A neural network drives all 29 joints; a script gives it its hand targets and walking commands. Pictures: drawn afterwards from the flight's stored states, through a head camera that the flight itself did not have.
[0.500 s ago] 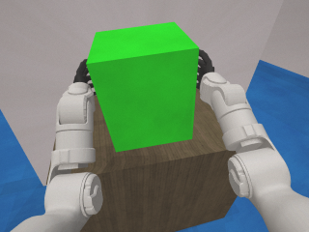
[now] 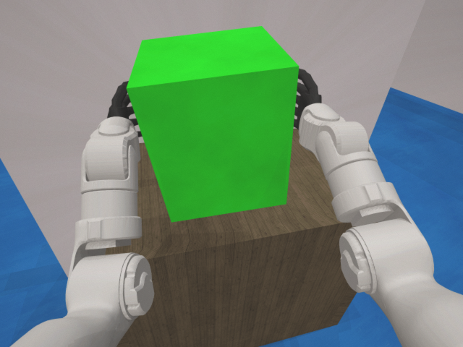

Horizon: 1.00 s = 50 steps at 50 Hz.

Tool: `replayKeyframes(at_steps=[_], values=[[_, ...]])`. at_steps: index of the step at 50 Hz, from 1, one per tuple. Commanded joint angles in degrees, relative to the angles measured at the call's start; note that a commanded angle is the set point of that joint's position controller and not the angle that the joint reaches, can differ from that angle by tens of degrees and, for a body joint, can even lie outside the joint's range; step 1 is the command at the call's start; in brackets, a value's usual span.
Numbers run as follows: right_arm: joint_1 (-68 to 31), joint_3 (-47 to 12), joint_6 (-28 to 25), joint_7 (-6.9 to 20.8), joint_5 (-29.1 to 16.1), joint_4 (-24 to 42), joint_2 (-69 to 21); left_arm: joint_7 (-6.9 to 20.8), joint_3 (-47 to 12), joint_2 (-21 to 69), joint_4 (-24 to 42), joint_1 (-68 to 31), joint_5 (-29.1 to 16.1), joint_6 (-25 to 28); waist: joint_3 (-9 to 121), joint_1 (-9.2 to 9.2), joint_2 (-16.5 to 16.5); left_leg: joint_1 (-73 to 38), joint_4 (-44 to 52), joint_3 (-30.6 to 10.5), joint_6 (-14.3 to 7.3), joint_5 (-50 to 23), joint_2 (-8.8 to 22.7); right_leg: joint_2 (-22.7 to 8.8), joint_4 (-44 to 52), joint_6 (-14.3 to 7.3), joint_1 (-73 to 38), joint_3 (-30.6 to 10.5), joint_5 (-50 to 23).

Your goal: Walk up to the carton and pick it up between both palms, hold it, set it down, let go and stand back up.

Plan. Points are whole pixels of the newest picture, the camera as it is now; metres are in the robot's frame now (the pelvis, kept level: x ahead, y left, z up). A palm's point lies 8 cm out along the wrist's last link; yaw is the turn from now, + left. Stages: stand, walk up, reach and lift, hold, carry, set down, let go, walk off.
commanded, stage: hold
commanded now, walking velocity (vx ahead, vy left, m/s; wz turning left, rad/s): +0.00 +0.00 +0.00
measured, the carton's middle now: (216, 124) +0.42 +0.01 +0.25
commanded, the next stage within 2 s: none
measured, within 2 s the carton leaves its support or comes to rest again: neither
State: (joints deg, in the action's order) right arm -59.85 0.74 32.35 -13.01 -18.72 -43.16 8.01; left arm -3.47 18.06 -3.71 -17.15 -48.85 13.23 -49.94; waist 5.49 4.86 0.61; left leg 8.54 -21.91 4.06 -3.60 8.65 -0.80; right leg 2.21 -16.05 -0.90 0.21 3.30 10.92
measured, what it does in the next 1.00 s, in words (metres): stands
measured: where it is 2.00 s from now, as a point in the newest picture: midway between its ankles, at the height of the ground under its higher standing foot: outside the picture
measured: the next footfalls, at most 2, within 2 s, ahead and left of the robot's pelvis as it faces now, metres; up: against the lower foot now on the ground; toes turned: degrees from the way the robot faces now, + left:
none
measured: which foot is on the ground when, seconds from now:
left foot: down 0.00-1.00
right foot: down 0.00-1.00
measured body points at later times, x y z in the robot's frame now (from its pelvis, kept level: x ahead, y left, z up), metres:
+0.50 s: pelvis +0.00 +0.00 +0.00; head -0.08 +0.02 +0.44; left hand +0.38 +0.16 +0.27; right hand +0.38 -0.14 +0.29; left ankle +0.04 +0.07 -0.75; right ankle -0.02 -0.11 -0.75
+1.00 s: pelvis -0.02 -0.01 +0.00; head -0.10 +0.02 +0.44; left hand +0.38 +0.16 +0.28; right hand +0.38 -0.14 +0.29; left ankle +0.04 +0.07 -0.75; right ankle -0.02 -0.11 -0.75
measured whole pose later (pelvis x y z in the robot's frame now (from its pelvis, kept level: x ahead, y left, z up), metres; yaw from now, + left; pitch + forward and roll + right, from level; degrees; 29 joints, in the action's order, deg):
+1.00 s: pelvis -0.02 -0.01 +0.00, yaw -1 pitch -5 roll -1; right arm -63.0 3.4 30.4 -12.8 -14.9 -50.8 6.6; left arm -1.3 19.4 -6.2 -29.3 -54.9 14.3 -46.0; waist 7.5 3.6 1.5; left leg 8.4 -19.6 4.7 -3.1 6.2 -0.1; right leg 2.9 -15.9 -1.8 1.4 2.5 9.3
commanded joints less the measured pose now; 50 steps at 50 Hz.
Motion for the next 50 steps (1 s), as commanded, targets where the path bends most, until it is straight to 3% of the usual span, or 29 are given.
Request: replayKeyframes(at_steps=[1, 4, 8, 11, 18, 19, 20, 21, 23, 26, 31, 37, 50], values=[[-41.1, -11.6, -1.0, 6.4, -7.6, 14.0, -34.7, 10.0, -22.7, 33.0, 6.6, -46.6, -11.2, 4.4, 18.8, 1.39, -3.6, -14.3, 2.5, -7.1, 5.0, -8.8, 2.0, 0.6, 2.6, 3.3, 6.9, -2.6, -9.0], [-42.5, -13.2, -1.6, 6.5, -9.0, 16.6, -35.6, 10.0, -22.0, 33.2, 6.8, -45.8, -11.2, 4.6, 21.7, -0.04, -2.9, -15.2, 1.5, -6.7, 4.9, -11.9, 1.4, 0.7, 2.2, 4.0, 5.4, -2.6, -12.5], [-42.3, -13.4, -1.3, 6.2, -8.9, 15.5, -35.8, 9.7, -22.0, 33.2, 7.2, -46.7, -10.9, 4.6, 20.0, 0.53, -2.4, -16.7, 1.2, -6.7, 5.1, -12.5, 1.5, 1.0, 2.6, 3.6, 7.4, -2.4, -11.3], [-42.6, -12.3, -1.6, 6.5, -9.1, 15.7, -35.6, 9.1, -23.8, 34.0, 8.5, -48.8, -11.9, 4.8, 20.9, 1.02, -5.1, -16.4, 1.4, -7.0, 5.5, -10.8, 2.0, 0.8, 2.6, 3.1, 8.2, -2.6, -8.5], [-44.7, -11.3, -1.7, 7.3, -7.7, 13.4, -35.9, 8.4, -22.8, 34.3, 4.6, -49.4, -11.6, 5.0, 19.2, 0.0, -4.0, -13.4, 3.1, -7.1, 4.9, -5.0, 2.4, 0.8, 3.0, 3.2, 8.8, -2.7, -4.2], [-39.8, -13.5, -1.9, 7.1, -8.7, 19.1, -37.6, 8.9, -24.8, 33.2, 12.9, -49.1, -14.1, 6.0, 29.6, 1.81, -2.9, -18.7, 1.0, -5.9, 5.7, -17.2, 3.4, 2.4, -0.1, 2.7, 3.5, -3.4, -17.5], [-40.1, -15.0, -1.4, 6.5, -9.9, 21.4, -34.6, 9.2, -25.2, 33.2, 13.1, -47.5, -13.5, 5.2, 30.0, 1.06, -5.8, -20.3, -1.2, -6.1, 7.0, -22.3, 2.2, 1.8, 0.3, 3.0, 2.4, -3.7, -20.3], [-39.7, -15.5, -0.8, 6.0, -10.1, 21.0, -34.6, 9.6, -24.0, 31.5, 11.7, -46.4, -12.3, 4.8, 27.3, 1.48, -4.4, -19.6, -1.4, -5.9, 6.9, -23.1, 1.5, 1.8, 1.0, 3.5, 2.3, -3.3, -20.2], [-37.7, -14.4, 0.0, 5.6, -8.8, 17.4, -33.0, 11.0, -21.1, 29.8, 8.1, -43.0, -9.4, 3.9, 20.0, 1.24, -2.8, -17.4, 0.6, -5.6, 6.1, -18.2, 1.4, 1.2, 2.2, 3.6, 3.6, -3.4, -16.0], [-40.1, -12.0, -0.5, 6.1, -7.1, 16.2, -33.5, 12.7, -21.2, 31.1, 6.9, -45.4, -9.0, 3.9, 16.2, 0.23, -3.6, -13.6, 3.4, -5.9, 5.6, -11.0, 2.2, 0.9, 3.2, 2.2, 4.6, -3.7, -7.5], [-44.3, -12.1, -1.9, 6.8, -7.1, 16.5, -35.2, 11.9, -21.7, 32.3, 5.6, -49.8, -10.3, 5.0, 19.0, -0.45, -3.7, -15.4, 2.5, -5.7, 5.3, -12.0, 2.6, 1.2, 3.4, 2.2, 6.6, -3.4, -7.5], [-44.8, -9.0, -2.6, 7.3, -4.4, 10.8, -34.7, 12.1, -18.7, 31.8, -0.8, -50.3, -9.7, 6.0, 17.0, -0.97, -2.9, -11.3, 5.3, -5.3, 4.1, -2.3, 2.9, 0.3, 3.8, 1.9, 7.2, -4.2, -2.8], [-46.3, -6.5, -4.3, 6.8, -3.6, 7.3, -34.1, 12.1, -17.2, 31.1, -4.4, -52.9, -10.3, 8.4, 19.7, -0.32, -3.9, -12.1, 4.8, -5.4, 4.2, -3.7, 2.5, -0.2, 4.0, 2.2, 7.0, -4.2, -3.7]])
